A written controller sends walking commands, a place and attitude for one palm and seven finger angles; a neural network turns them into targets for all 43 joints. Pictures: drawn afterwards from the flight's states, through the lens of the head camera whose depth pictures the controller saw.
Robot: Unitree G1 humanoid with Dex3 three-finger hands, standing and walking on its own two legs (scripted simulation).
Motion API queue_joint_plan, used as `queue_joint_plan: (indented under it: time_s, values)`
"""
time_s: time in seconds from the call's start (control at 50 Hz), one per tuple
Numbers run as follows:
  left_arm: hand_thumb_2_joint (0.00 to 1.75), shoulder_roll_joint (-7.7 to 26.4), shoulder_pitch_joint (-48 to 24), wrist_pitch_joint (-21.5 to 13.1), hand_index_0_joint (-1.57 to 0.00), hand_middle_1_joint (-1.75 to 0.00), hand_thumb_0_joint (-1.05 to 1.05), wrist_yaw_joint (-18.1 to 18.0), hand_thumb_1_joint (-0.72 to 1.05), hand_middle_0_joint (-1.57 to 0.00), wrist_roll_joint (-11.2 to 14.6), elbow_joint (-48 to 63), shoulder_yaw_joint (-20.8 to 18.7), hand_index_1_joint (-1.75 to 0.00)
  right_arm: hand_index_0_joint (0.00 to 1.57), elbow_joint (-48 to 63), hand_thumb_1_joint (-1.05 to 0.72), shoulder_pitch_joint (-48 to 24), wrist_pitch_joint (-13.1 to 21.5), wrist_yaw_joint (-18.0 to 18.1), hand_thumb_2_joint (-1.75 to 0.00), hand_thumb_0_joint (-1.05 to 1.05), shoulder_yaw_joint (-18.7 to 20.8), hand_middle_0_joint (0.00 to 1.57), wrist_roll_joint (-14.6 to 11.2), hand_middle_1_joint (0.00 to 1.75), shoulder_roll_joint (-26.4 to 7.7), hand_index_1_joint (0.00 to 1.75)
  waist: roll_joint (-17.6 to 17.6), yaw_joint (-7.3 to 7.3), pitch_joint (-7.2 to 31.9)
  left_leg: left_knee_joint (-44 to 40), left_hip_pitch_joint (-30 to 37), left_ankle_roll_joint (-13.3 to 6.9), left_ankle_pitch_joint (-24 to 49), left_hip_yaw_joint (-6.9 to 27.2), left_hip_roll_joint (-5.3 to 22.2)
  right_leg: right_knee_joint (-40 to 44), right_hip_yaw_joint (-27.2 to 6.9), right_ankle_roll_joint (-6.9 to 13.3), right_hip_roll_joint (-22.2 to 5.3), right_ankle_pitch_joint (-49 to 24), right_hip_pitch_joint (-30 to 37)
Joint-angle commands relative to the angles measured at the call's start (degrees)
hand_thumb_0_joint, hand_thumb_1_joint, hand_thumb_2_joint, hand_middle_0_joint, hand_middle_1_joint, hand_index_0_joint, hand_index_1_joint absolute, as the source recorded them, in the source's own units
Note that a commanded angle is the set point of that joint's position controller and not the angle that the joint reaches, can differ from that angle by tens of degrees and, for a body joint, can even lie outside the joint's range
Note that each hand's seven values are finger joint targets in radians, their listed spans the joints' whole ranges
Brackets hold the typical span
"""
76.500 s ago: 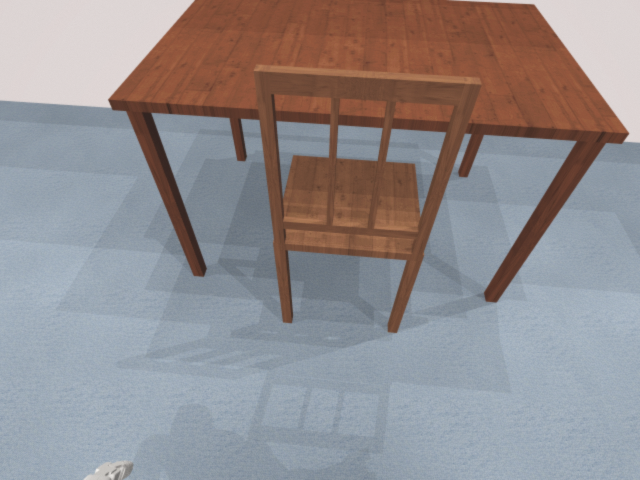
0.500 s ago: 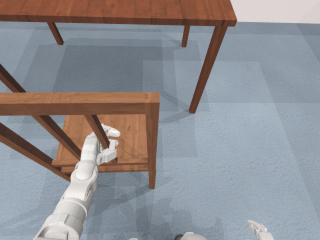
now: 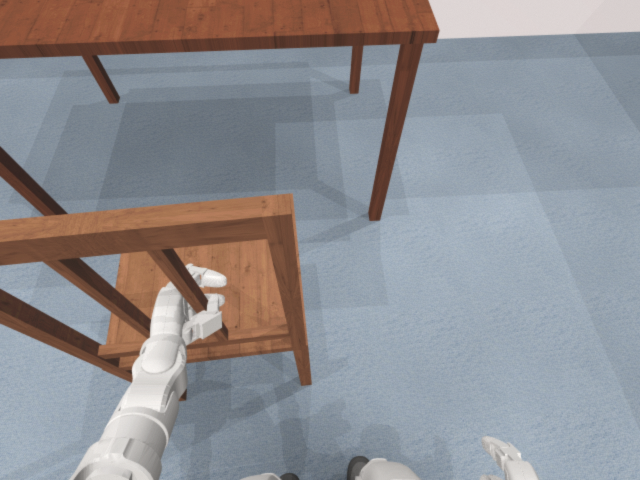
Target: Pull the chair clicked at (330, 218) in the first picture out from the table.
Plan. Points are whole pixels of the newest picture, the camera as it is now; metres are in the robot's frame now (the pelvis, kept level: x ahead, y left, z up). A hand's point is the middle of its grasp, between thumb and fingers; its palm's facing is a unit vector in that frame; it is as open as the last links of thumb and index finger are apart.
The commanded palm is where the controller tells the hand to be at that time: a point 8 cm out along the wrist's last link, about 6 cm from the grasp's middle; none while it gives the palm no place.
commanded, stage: step backward, pulling the chair out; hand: left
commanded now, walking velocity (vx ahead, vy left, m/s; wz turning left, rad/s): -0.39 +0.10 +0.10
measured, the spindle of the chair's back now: (123, 309) +0.34 +0.28 -0.07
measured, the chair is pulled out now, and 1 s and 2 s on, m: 0.42 0.58 0.70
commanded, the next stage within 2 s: stop walking, hand still on the chair in 1.42 s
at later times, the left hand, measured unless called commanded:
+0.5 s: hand (212, 393) +0.23 +0.14 -0.07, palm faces -0.08 -0.98 -0.17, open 4.8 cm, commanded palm +0.22 +0.19 -0.07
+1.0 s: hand (206, 448) +0.17 +0.14 -0.07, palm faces -0.06 -0.98 -0.17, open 4.8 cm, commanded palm +0.15 +0.19 -0.07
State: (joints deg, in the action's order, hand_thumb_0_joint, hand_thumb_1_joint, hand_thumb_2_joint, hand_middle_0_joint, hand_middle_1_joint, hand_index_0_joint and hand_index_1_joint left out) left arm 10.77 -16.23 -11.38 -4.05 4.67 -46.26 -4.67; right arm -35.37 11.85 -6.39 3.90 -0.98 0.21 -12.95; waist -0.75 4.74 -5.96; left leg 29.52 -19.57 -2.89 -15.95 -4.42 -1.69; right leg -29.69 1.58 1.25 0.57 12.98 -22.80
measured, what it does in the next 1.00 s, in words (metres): walks backwards: left foot, then right foot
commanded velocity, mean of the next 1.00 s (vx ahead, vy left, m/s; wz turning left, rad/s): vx -0.38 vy -0.04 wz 0.07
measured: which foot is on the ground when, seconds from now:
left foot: down 0.00-0.06, up 0.08-0.26, down 0.28-1.00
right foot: down 0.00-0.82, up 0.84-0.94, down 0.96-1.00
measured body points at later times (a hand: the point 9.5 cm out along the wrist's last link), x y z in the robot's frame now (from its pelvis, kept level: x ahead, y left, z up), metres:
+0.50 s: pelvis -0.09 +0.03 +0.00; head -0.01 +0.03 +0.44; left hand +0.23 +0.19 -0.06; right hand +0.04 -0.20 -0.13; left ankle -0.10 +0.16 -0.73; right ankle -0.01 -0.10 -0.73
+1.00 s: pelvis -0.16 +0.02 +0.00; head -0.06 +0.02 +0.44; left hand +0.16 +0.19 -0.06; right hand -0.06 -0.24 -0.13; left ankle -0.15 +0.15 -0.73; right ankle -0.16 -0.10 -0.73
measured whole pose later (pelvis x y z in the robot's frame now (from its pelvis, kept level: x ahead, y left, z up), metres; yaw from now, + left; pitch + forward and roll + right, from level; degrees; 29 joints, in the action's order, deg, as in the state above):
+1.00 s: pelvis -0.16 +0.02 +0.00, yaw +1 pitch +5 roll -1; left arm 8.4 -15.8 -11.3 -5.3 1.5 -43.2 2.5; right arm -39.4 12.6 -1.6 4.8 0.7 0.6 -14.1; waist -1.6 3.0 -6.8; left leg 32.4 -21.8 0.5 -15.4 1.2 1.1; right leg -29.2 2.0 0.3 0.1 14.7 -19.4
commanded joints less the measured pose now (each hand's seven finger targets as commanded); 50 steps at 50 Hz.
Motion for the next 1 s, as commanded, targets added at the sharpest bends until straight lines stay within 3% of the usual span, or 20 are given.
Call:
queue_joint_plan:
  time_s: [0.0, 0.04, 0.08, 0.2, 0.28, 0.3, 0.4, 0.48, 0.54, 0.58, 0.62, 0.66, 0.7, 0.74, 0.76, 0.8, 0.84, 0.88, 0.92, 0.98]
  values:
    - [0.9, 9.8, -8.2, -3.4, -0.5, -1.45, 0.0, -1.9, 0.9, -0.5, -2.6, 12.2, 0.1, -1.45, 0.2, 6.4, -0.9, 1.6, 1.7, 2.2, -0.9, 0.0, 3.2, 0.2, -1.5, 0.3, -8.6, 0.3, -0.3, -1.83, 27.2, 6.9, 5.5, 4.6, 22.1, 7.3, 7.3, 2.0, -9.7, 5.1, -13.1, -45.1, 16.4]
    - [0.9, 10.1, -9.2, -2.8, -0.5, -1.45, 0.0, -1.8, 0.9, -0.5, -2.5, 9.3, 0.2, -1.45, 0.2, 6.0, -0.9, 0.4, 2.3, 2.8, -0.9, 0.0, 3.2, 0.2, -1.8, 0.3, -8.6, 0.3, 4.2, -2.51, 26.6, 14.9, -1.5, 4.8, -11.5, 7.9, 2.0, 7.3, -16.0, 8.5, -20.4, -48.3, 19.0]
    - [0.9, 10.5, -10.2, -1.2, -0.5, -1.45, 0.0, -2.0, 0.9, -0.5, -3.0, 8.0, 0.5, -1.45, 0.2, 5.4, -0.9, -0.2, 2.5, 2.7, -0.9, 0.0, 3.3, 0.2, -2.2, 0.3, -8.8, 0.3, 4.7, -3.33, 25.1, 21.2, -4.3, 4.3, -16.2, 10.2, 1.3, 9.2, -16.2, 8.5, -22.7, -40.8, 17.5]
    - [0.9, 6.8, -9.9, 0.8, -0.5, -1.45, 0.0, -2.8, 0.9, -0.5, -3.7, 8.4, 3.4, -1.45, 0.2, 3.2, -0.9, -0.7, 1.7, 3.6, -0.9, 0.0, 2.5, 0.2, -1.9, 0.3, -8.6, 0.3, 2.2, -1.83, 26.2, 1.9, -0.1, 4.7, -3.3, 9.2, 3.6, 4.6, -6.1, 4.5, -18.2, -43.8, 23.1]
    - [0.9, 3.7, -12.6, 1.2, -0.5, -1.45, 0.0, -2.2, 0.9, -0.5, -3.1, 13.0, 7.2, -1.45, 0.2, 5.7, -0.9, -1.0, 0.4, 4.5, -0.9, 0.0, 3.4, 0.2, -2.0, 0.3, -9.4, 0.3, 1.4, -1.88, 25.8, -5.0, 7.5, 2.9, 25.2, 8.9, 8.7, 2.3, -1.1, -1.6, -7.6, -29.5, 17.9]
    - [0.9, 1.8, -12.4, 1.0, -0.5, -1.45, 0.0, -1.7, 0.9, -0.5, -2.8, 13.4, 8.5, -1.45, 0.2, 6.3, -0.9, -0.4, 0.3, 3.9, -0.9, 0.0, 3.5, 0.2, -2.4, 0.3, -8.7, 0.3, 3.3, -2.09, 26.3, -4.9, 8.3, 3.0, 21.8, 6.8, 8.7, 4.2, -1.4, -2.1, -6.8, -23.2, 17.2]
    - [0.9, 2.5, -11.0, -0.6, -0.5, -1.45, 0.0, -1.6, 0.9, -0.5, -4.2, 17.3, 6.9, -1.45, 0.2, 7.6, -0.9, -2.8, 0.7, 3.4, -0.9, 0.0, 3.3, 0.2, -0.4, 0.3, -7.8, 0.3, -10.9, -2.69, 25.2, -8.6, 4.4, 1.7, 25.7, 9.4, 12.9, -6.1, 0.3, -1.8, -3.7, -12.8, 14.2]
    - [0.9, 3.0, -13.8, -1.5, -0.5, -1.45, 0.0, -2.3, 0.9, -0.5, -4.8, 14.8, 5.7, -1.45, 0.2, 5.6, -0.9, -3.4, 2.8, 3.1, -0.9, 0.0, 3.2, 0.2, 0.3, 0.3, -7.1, 0.3, -8.8, -2.95, 18.1, -7.3, 0.0, -0.6, 23.6, 11.6, 16.7, -7.5, -0.8, -0.9, -3.5, -1.9, 9.8]
    - [0.9, 3.0, -16.5, -2.5, -0.5, -1.45, 0.0, -2.5, 0.9, -0.5, -5.5, 10.3, 6.0, -1.45, 0.2, 2.4, -0.9, -0.2, 4.0, 2.8, -0.9, 0.0, 3.6, 0.2, 0.2, 0.3, -7.0, 0.3, -3.0, -1.48, 21.2, -0.2, 5.7, 2.5, 28.9, 8.1, 12.6, -0.4, -2.3, -0.2, -5.9, -24.4, 11.7]
    - [0.9, 6.5, -15.6, -2.7, -0.5, -1.45, 0.0, -2.6, 0.9, -0.5, -4.9, 7.2, 3.7, -1.45, 0.2, 1.3, -0.9, 0.8, 4.4, 3.4, -0.9, 0.0, 4.1, 0.2, -0.6, 0.3, -7.1, 0.3, 5.3, -1.38, 24.4, 5.7, 4.2, 5.0, 15.0, 5.1, 7.7, 2.5, -6.5, 2.1, -11.5, -31.1, 13.6]
    - [0.9, 6.6, -15.0, -3.0, -0.5, -1.45, 0.0, -2.3, 0.9, -0.5, -4.9, 4.2, 3.4, -1.45, 0.2, 0.6, -0.9, 0.2, 5.2, 3.3, -0.9, 0.0, 3.7, 0.2, -0.9, 0.3, -6.4, 0.3, 9.9, -2.44, 25.0, 14.3, 0.5, 5.1, -10.1, 5.5, 2.5, 9.2, -11.1, 5.2, -17.4, -26.2, 13.1]
    - [0.9, 5.8, -14.8, -3.0, -0.5, -1.45, 0.0, -2.6, 0.9, -0.5, -5.2, 3.2, 3.6, -1.45, 0.2, 0.5, -0.9, -1.3, 6.0, 3.2, -0.9, 0.0, 3.4, 0.2, -1.1, 0.3, -6.1, 0.3, 10.3, -3.7, 24.2, 20.1, -1.8, 4.5, -14.0, 7.5, 1.7, 12.3, -11.3, 6.2, -19.6, -13.3, 11.4]
    - [0.9, 5.0, -12.7, -2.1, -0.5, -1.45, 0.0, -2.9, 0.9, -0.5, -5.1, 2.4, 3.7, -1.45, 0.2, -0.1, -0.9, -0.6, 6.5, 3.1, -0.9, 0.0, 2.7, 0.2, -1.0, 0.3, -6.8, 0.3, 9.9, -3.04, 23.7, 14.5, -1.2, 4.2, -12.2, 8.6, 2.9, 10.6, -8.2, 5.9, -18.6, -13.6, 12.2]
    - [0.9, 3.7, -10.8, -2.1, -0.5, -1.45, 0.0, -2.7, 0.9, -0.5, -4.6, 4.3, 4.7, -1.45, 0.2, 0.3, -0.9, -0.6, 6.9, 3.1, -0.9, 0.0, 2.0, 0.2, -1.0, 0.3, -7.3, 0.3, 8.7, -2.28, 22.8, 1.4, 1.3, 3.8, -7.2, 7.9, 3.5, 7.8, -3.7, 2.8, -14.4, -12.5, 12.3]
    - [0.9, 2.6, -10.0, -2.2, -0.5, -1.45, 0.0, -2.5, 0.9, -0.5, -4.3, 6.2, 5.7, -1.45, 0.2, 0.7, -0.9, -0.5, 6.9, 3.2, -0.9, 0.0, 2.2, 0.2, -1.0, 0.3, -8.0, 0.3, 4.5, -1.79, 22.7, -7.0, 2.4, 2.7, -0.8, 9.5, 5.4, 4.9, -2.0, 1.1, -11.4, -10.5, 12.2]
    - [0.9, 1.4, -9.1, -2.5, -0.5, -1.45, 0.0, -2.3, 0.9, -0.5, -3.7, 11.3, 7.3, -1.45, 0.2, 3.4, -0.9, -2.0, 6.1, 3.3, -0.9, 0.0, 2.8, 0.2, -0.5, 0.3, -9.6, 0.3, -11.8, -2.91, 21.8, -10.9, -1.0, -1.8, 17.4, 20.0, 14.7, -7.4, 0.6, -1.9, -3.6, -6.9, 12.1]
    - [0.9, 1.7, -11.9, -3.0, -0.5, -1.45, 0.0, -1.8, 0.9, -0.5, -4.4, 17.6, 7.4, -1.45, 0.2, 4.4, -0.9, -5.3, 5.9, 2.4, -0.9, 0.0, 2.5, 0.2, 0.8, 0.3, -7.4, 0.3, -17.7, -3.74, 19.5, -12.1, -3.1, -3.3, 21.8, 20.2, 18.2, -15.5, -1.2, -0.6, -3.6, 6.4, 10.4]
    - [0.9, 1.8, -11.7, -2.6, -0.5, -1.45, 0.0, -2.1, 0.9, -0.5, -4.3, 16.8, 6.8, -1.45, 0.2, 3.3, -0.9, -3.4, 6.3, 2.0, -0.9, 0.0, 3.0, 0.2, 0.8, 0.3, -7.1, 0.3, -12.4, -3.34, 18.7, -6.4, 4.3, -3.8, 35.7, 19.4, 18.9, -10.9, -1.7, -0.1, -2.9, 6.8, 6.6]
    - [0.9, 0.8, -12.9, -2.9, -0.5, -1.45, 0.0, -2.0, 0.9, -0.5, -5.0, 15.3, 7.4, -1.45, 0.2, 1.9, -0.9, 0.0, 7.0, 1.3, -0.9, 0.0, 3.8, 0.2, 0.6, 0.3, -7.6, 0.3, -6.6, -2.12, 21.9, 2.2, 15.1, -1.5, 51.7, 16.7, 16.6, 0.1, -2.1, 0.6, -3.9, -9.8, 8.2]
    - [0.9, 2.6, -14.6, -4.6, -0.5, -1.45, 0.0, -1.7, 0.9, -0.5, -6.0, 11.1, 7.0, -1.45, 0.2, 0.2, -0.9, 1.5, 7.8, 1.5, -0.9, 0.0, 4.0, 0.2, 0.2, 0.3, -8.5, 0.3, -3.9, -1.6, 24.0, 6.7, 12.2, 3.2, 44.8, 10.9, 11.4, 4.7, -3.1, 2.6, -8.2, -39.1, 17.3]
